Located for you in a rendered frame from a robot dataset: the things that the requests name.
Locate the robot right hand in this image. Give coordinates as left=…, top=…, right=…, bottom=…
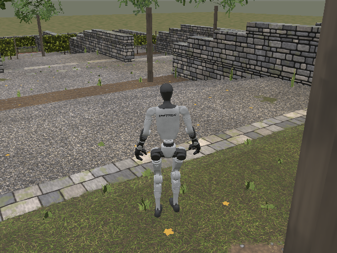
left=189, top=143, right=201, bottom=155

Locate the humanoid robot head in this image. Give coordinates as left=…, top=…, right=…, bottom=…
left=158, top=83, right=176, bottom=109

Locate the robot left upper arm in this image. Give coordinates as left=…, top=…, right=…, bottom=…
left=142, top=107, right=156, bottom=136

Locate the robot left hand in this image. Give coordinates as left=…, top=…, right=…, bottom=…
left=135, top=148, right=147, bottom=161

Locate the right robot thigh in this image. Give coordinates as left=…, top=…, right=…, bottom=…
left=171, top=147, right=186, bottom=181

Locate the robot right forearm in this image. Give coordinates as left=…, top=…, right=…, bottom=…
left=189, top=126, right=199, bottom=145

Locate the robot right upper arm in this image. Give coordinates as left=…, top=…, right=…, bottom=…
left=178, top=106, right=194, bottom=134

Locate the robot left forearm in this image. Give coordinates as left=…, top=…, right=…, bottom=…
left=136, top=128, right=147, bottom=150

